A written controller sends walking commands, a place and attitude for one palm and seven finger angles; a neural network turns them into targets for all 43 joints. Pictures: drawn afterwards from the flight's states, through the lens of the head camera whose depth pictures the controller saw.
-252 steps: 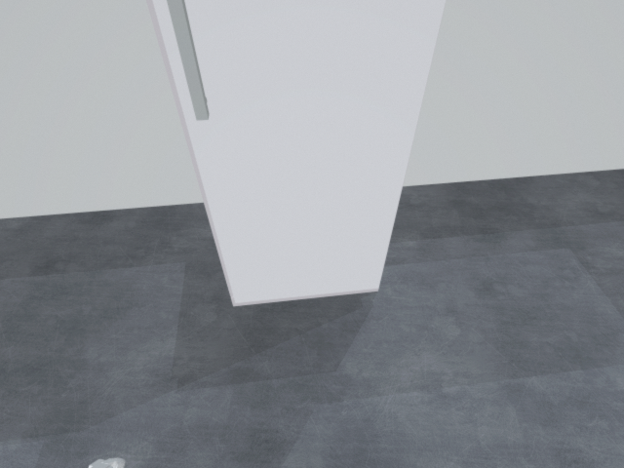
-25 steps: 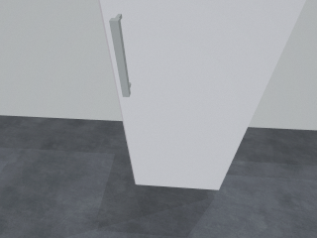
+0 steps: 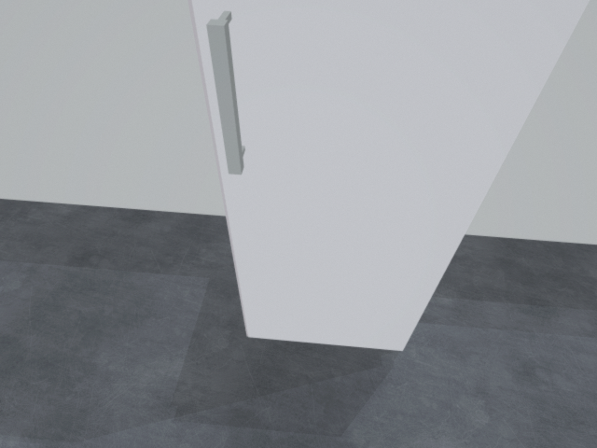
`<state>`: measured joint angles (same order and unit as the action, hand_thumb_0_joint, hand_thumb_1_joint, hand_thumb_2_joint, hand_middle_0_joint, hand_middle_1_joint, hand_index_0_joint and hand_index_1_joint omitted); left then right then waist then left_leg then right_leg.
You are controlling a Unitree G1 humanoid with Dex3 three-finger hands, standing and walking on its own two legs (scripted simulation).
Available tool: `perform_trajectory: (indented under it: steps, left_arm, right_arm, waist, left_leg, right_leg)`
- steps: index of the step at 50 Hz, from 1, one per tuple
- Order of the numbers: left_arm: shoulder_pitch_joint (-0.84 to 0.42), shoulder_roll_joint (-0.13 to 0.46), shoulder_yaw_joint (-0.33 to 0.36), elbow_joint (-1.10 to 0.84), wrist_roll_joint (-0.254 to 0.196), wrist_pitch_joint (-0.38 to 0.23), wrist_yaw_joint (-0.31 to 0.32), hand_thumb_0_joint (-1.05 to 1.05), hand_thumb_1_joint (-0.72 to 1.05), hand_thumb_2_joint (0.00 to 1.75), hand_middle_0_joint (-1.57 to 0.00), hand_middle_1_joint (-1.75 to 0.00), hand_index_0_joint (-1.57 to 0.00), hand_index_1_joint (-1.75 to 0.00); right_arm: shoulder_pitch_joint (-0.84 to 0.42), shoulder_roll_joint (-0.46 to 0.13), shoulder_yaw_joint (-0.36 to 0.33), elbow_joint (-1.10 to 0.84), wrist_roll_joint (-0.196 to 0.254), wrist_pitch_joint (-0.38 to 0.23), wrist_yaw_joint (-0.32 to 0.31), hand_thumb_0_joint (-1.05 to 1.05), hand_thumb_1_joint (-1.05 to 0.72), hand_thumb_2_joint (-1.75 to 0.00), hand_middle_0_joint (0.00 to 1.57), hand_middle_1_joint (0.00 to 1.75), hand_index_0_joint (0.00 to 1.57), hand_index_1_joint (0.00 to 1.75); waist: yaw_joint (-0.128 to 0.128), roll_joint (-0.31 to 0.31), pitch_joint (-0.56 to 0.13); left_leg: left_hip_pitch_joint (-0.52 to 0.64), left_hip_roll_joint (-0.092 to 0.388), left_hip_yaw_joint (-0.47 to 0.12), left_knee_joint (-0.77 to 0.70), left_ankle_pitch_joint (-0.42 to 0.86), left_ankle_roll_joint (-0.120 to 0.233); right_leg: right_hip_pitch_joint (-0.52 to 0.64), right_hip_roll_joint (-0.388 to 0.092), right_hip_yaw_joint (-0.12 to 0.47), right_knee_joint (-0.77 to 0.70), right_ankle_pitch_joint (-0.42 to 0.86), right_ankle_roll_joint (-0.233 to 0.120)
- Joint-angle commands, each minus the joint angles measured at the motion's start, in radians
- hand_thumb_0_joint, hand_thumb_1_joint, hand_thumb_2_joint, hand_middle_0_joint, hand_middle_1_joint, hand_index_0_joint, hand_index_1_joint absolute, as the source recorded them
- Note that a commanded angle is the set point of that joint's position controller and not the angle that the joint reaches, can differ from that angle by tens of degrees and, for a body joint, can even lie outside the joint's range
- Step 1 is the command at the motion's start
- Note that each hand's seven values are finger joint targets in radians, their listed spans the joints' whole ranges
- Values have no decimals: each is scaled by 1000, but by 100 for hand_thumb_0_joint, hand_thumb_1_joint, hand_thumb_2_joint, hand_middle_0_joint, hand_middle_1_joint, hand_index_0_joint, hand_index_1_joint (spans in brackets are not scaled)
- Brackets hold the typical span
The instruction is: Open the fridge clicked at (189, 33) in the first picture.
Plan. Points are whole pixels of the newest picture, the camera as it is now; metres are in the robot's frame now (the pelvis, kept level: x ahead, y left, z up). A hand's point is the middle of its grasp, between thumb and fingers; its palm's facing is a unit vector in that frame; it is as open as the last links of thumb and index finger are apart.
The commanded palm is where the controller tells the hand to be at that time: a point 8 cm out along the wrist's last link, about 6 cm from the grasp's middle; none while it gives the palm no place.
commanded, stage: look again from close up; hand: left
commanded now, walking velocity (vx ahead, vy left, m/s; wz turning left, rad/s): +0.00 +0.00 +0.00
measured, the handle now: (231, 100) +0.56 +0.15 +0.20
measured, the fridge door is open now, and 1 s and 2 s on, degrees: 0 0 0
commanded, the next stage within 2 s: none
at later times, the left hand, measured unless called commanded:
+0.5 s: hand out of the picture -0.01 +0.16 -0.18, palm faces +0.06 -0.99 -0.16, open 7.4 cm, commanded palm none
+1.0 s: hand out of the picture -0.01 +0.15 -0.18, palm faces +0.06 -0.99 -0.15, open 7.4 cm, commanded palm none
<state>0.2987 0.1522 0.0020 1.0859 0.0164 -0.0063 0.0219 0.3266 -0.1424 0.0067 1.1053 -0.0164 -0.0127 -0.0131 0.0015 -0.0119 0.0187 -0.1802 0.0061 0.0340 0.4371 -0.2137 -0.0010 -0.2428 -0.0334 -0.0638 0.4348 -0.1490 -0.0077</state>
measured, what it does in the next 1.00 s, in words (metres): stands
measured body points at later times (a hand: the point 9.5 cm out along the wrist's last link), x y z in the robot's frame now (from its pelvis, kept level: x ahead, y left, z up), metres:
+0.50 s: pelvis +0.00 +0.00 +0.00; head -0.01 +0.00 +0.45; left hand -0.02 +0.21 -0.16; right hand -0.01 -0.20 -0.16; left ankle +0.02 +0.12 -0.74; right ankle +0.06 -0.11 -0.74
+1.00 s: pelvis +0.01 +0.00 +0.00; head +0.01 +0.00 +0.45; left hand -0.01 +0.21 -0.16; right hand -0.02 -0.20 -0.16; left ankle +0.02 +0.12 -0.74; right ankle +0.06 -0.11 -0.74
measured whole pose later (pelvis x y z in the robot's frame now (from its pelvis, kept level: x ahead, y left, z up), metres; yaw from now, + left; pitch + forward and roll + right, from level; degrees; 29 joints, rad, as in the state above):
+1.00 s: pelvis +0.01 +0.00 +0.00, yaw +0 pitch -2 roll +1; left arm 0.34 0.11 0.02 1.09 0.02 -0.01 0.03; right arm 0.35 -0.10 0.00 1.11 -0.02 -0.02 -0.02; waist 0.01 -0.01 0.02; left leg -0.19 0.01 0.04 0.45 -0.23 0.00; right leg -0.26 -0.03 -0.06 0.45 -0.16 -0.01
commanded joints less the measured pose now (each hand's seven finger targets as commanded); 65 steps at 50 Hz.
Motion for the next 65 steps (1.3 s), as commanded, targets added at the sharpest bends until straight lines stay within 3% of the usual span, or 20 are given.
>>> perform_trajectory:
  steps: [1, 14, 22, 37, 42, 65]
  left_arm:
    - [57, 94, 16, -37, -3, -15, 13, 0, 90, 90, -20, -30, -20, -30]
    - [95, 59, 16, -24, 0, -19, 18, 0, 90, 90, -20, -30, -20, -30]
    - [108, 54, 19, -22, 1, -15, 17, 0, 90, 90, -20, -30, -20, -30]
    - [110, 53, 24, -28, 1, -16, 15, 0, 90, 90, -20, -30, -20, -30]
    - [108, 50, 25, -29, 1, -13, 15, 0, 90, 90, -20, -30, -20, -30]
    - [105, 45, 21, -23, 1, -21, 16, 0, 90, 90, -20, -30, -20, -30]
  right_arm:
    - [56, -94, -16, -32, 5, -12, -11, 0, -90, -90, 20, 30, 20, 30]
    - [69, -66, -18, -22, 7, -18, -17, 0, -90, -90, 20, 30, 20, 30]
    - [73, -61, -19, -23, 4, -14, -17, 0, -90, -90, 20, 30, 20, 30]
    - [91, -49, -19, -20, 3, -13, -16, 0, -90, -90, 20, 30, 20, 30]
    - [95, -47, -19, -19, 1, -11, -16, 0, -90, -90, 20, 30, 20, 30]
    - [84, -45, -17, -15, 5, -19, -19, 0, -90, -90, 20, 30, 20, 30]
  waist:
    - [1, 15, 81]
    - [1, 1, 73]
    - [3, 13, 93]
    - [5, -14, 87]
    - [5, 12, 106]
    - [7, 5, 77]
  left_leg:
    - [-139, 78, -89, -132, -100, 14]
    - [-119, 84, -87, -129, -44, 17]
    - [-134, 80, -91, -141, -112, 20]
    - [-138, 72, -76, -120, -103, 21]
    - [-151, 73, -84, -127, -136, 22]
    - [-109, 81, -74, -114, -30, 21]
  right_leg:
    - [35, -82, 112, -105, -138, -20]
    - [45, -77, 100, -83, -59, -20]
    - [22, -73, 106, -92, -116, -19]
    - [19, -76, 116, -101, -148, -23]
    - [-2, -70, 117, -99, -174, -23]
    - [39, -73, 106, -81, -61, -25]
